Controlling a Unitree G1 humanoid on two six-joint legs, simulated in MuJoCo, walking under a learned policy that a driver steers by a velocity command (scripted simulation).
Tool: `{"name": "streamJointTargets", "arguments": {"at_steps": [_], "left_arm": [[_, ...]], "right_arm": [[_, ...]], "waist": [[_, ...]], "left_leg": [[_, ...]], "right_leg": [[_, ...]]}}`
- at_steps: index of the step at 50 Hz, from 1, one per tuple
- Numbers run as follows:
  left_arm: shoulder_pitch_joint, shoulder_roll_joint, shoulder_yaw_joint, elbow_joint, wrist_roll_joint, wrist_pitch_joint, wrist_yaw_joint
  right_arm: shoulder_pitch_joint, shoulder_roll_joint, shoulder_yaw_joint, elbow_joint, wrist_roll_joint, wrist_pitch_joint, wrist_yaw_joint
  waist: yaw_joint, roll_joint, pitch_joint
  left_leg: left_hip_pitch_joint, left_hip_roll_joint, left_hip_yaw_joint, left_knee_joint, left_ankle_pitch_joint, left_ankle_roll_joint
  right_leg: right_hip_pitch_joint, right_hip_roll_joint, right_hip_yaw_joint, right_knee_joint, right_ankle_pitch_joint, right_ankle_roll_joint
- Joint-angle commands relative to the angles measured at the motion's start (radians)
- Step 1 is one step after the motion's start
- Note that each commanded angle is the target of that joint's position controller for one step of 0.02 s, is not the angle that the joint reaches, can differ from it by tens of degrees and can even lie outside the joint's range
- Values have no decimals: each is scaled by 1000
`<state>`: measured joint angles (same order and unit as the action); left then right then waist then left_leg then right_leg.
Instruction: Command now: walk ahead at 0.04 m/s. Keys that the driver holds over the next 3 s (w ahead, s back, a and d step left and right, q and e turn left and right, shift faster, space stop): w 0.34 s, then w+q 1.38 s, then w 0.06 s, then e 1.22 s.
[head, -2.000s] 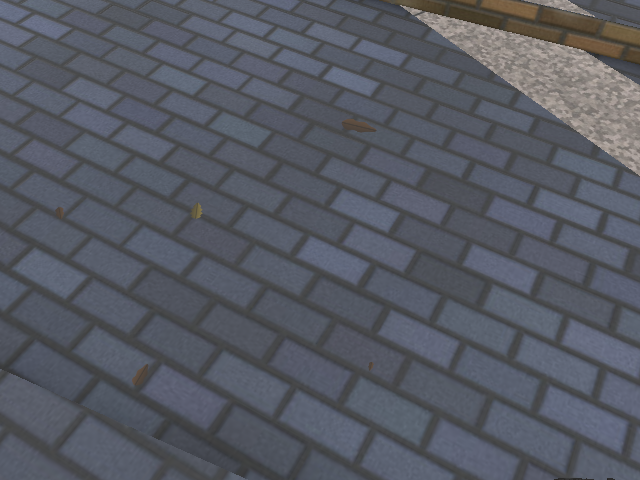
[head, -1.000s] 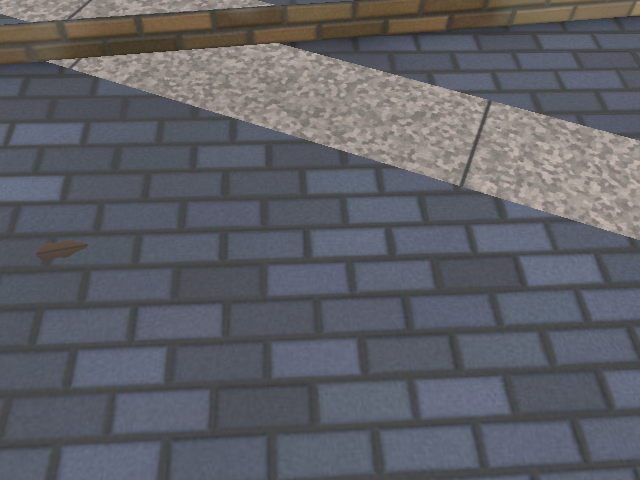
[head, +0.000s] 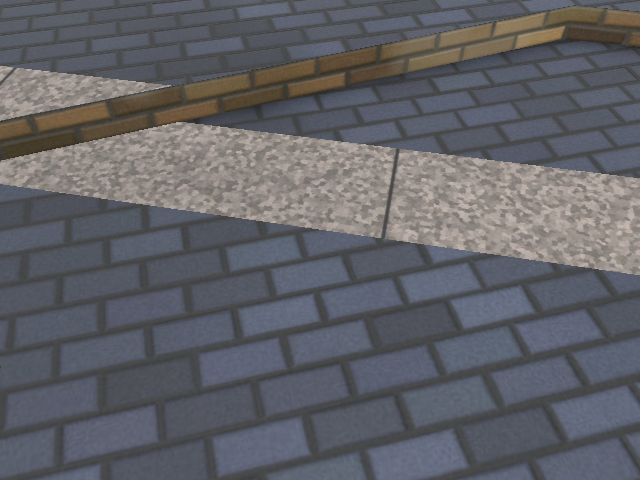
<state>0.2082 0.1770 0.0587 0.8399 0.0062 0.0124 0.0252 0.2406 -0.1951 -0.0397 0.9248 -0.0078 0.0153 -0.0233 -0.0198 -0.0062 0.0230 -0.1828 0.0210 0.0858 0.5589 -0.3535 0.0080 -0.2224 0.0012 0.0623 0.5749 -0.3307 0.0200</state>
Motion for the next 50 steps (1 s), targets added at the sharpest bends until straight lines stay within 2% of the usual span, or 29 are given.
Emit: {"name": "streamJointTargets", "arguments": {"at_steps": [1, 3, 5, 6, 7, 8, 10, 12, 14, 15, 16, 17, 18, 20, 22, 24, 30, 34, 36, 38, 39, 40, 41, 42, 43, 44, 45, 47, 50], "left_arm": [[17, 87, 21, -7, -2, -6, 11], [22, 88, 26, 12, -15, -4, 16], [-52, 86, 27, -23, -32, -27, 15], [-121, 88, 26, -49, -45, -46, 13], [-157, 91, 27, -63, -52, -61, 10], [-167, 92, 29, -65, -50, -72, 4], [-134, 96, 34, -46, -43, -82, -12], [-9, 77, 40, 22, -33, -85, -26], [183, 91, 61, 110, -29, -73, -28], [291, 135, 78, 129, -30, -75, -20], [385, 273, 100, 131, -23, -86, -21], [346, 233, 77, 123, -12, -107, -32], [247, 192, 58, 102, -15, -122, -32], [122, 131, 30, 77, -16, -131, -37], [133, 102, 18, 99, 0, -126, -31], [186, 108, 17, 125, 9, -125, -18], [195, 159, 19, 137, 3, -122, 14], [235, 173, 25, 159, -11, -110, 15], [210, 203, 32, 149, -17, -101, 17], [185, 239, 40, 133, -14, -89, 22], [153, 249, 40, 118, -17, -88, 20], [154, 216, 27, 90, -1, -100, 13], [245, 78, -19, 39, -3, -139, -18], [111, 176, 7, 16, -40, -187, -37], [30, 213, 15, -17, -63, -198, -37], [17, 202, 15, -19, -46, -197, -25], [26, 207, 27, -10, -18, -183, -13], [53, 191, 31, -32, -1, -151, -10], [-44, 164, 22, -84, 15, -130, -2]], "right_arm": [[50, -93, -23, -7, 2, -8, -5], [76, -132, -41, 9, 21, -2, -11], [140, -187, -58, 23, 34, -10, -19], [147, -213, -66, 24, 32, -26, -23], [145, -216, -68, 23, 21, -43, -25], [137, -213, -69, 22, 16, -58, -23], [105, -209, -70, 22, 34, -67, -13], [36, -209, -73, 18, 50, -59, -2], [29, -180, -66, 19, 38, -57, 5], [-7, -132, -49, 8, 27, -64, 11], [-18, -54, -28, -45, 25, -79, 11], [-51, -99, -38, -66, 55, -98, 10], [-56, -128, -44, -75, 82, -110, 13], [-20, -140, -51, -44, 58, -110, 10], [12, -120, -54, -21, 50, -91, 20], [-6, -96, -51, -23, 45, -74, 29], [-246, -49, -21, -139, 28, -69, 50], [-333, -53, -13, -199, 32, -67, 71], [-324, -77, -23, -222, 29, -68, 84], [-171, -141, -55, -203, 34, -64, 92], [6, -200, -87, -161, 37, -61, 84], [158, -290, -116, -128, 36, -49, 59], [126, -353, -115, -155, 32, -59, 59], [169, -264, -94, -144, 12, -61, 52], [100, -204, -80, -143, 13, -73, 49], [1, -172, -68, -169, 22, -88, 54], [-66, -149, -60, -187, 21, -96, 57], [-84, -155, -55, -198, 18, -96, 48], [-31, -194, -64, -194, 24, -95, 26]], "waist": [[-1, -3, -36], [-11, 61, 4], [-42, 174, 120], [-57, 182, 202], [-62, 178, 227], [-59, 171, 215], [-31, 138, 147], [37, 112, 75], [110, 65, 0], [169, -50, -28], [177, -338, -87], [152, -220, -75], [104, -137, 29], [42, -46, 60], [23, -98, 47], [28, -71, 46], [70, -48, 91], [77, -36, 112], [39, -71, 68], [-56, -118, -43], [-150, -106, -129], [-184, 47, -235], [-60, 257, -383], [-133, 156, -375], [-107, 117, -216], [-39, -23, -126], [4, -44, -88], [52, -6, -66], [39, 17, -26]], "left_leg": [[13, 33, -45, -99, 175, -1], [-12, 60, -105, -150, -193, 59], [-10, 262, -390, -334, -546, 187], [-51, 352, -528, -404, -555, 240], [-28, 387, -572, -425, -483, 259], [18, 393, -558, -417, -398, 254], [28, 337, -423, -391, -256, 199], [-114, 227, -232, -318, -129, 146], [-243, 151, -127, -156, -80, 108], [-347, 92, -45, 120, 32, 53], [-557, -40, 1, 536, -146, -7], [-673, -28, -162, 716, -216, 18], [-773, 24, -199, 775, -124, 56], [-707, 82, -225, 691, 81, 80], [-594, 91, -229, 602, 178, 72], [-595, 69, -215, 561, 235, 51], [-533, 36, -109, 208, 457, 27], [-541, 26, -56, 108, 383, 68], [-447, -22, 6, 93, 277, 110], [-227, -92, 51, 98, 179, 160], [34, -113, 22, 22, 237, 202], [354, 53, -267, -8, 209, 271], [633, 330, -935, -206, 7, 503], [630, 301, -938, -303, -94, 452], [492, 265, -762, -308, -35, 388], [292, 215, -633, -315, 106, 344], [152, 170, -535, -322, 220, 310], [-9, 138, -467, -351, 346, 316], [-123, 94, -373, -365, 407, 300]], "right_leg": [[18, -20, 13, -71, 252, -25], [-62, 50, -70, 22, -84, -34], [-274, 43, -130, 192, -191, -40], [-350, -5, -93, 261, -171, -52], [-423, -40, -58, 310, -216, -63], [-463, -70, -37, 311, -244, -74], [-349, -81, -51, 178, -186, -87], [-32, -5, -150, 23, 46, -74], [233, 68, -205, 4, 75, -58], [347, -36, -36, -88, -5, -106], [448, -317, 515, -311, -133, -276], [407, -403, 733, -407, -312, -362], [366, -403, 635, -403, -319, -333], [265, -318, 356, -391, -39, -229], [198, -248, 145, -393, 203, -161], [195, -225, 30, -393, 381, -155], [130, -211, -154, -456, 440, -129], [261, -256, -212, -387, 596, -128], [307, -269, -246, -273, 926, -115], [309, -276, -261, -25, 1227, -105], [197, -246, -271, 201, 1169, -81], [-86, -171, -274, 554, 686, -41], [-473, 67, -96, 909, -223, 3], [-602, 23, 82, 944, -184, -35], [-650, -30, 61, 876, -96, -62], [-571, -79, 55, 760, -22, -63], [-484, -110, 48, 663, 10, -50], [-378, -128, 40, 590, 28, -17], [-377, -114, -6, 396, 146, 34]]}}
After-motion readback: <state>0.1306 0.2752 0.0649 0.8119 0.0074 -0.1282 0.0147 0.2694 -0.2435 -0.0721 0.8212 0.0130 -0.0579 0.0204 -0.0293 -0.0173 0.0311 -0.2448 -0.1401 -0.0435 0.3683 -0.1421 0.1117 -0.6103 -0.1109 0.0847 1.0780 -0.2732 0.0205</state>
